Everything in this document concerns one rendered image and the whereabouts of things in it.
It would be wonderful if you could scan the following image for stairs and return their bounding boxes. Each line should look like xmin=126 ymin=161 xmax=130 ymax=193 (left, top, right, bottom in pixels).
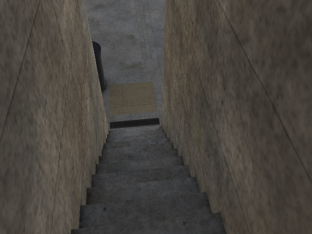
xmin=70 ymin=126 xmax=226 ymax=234

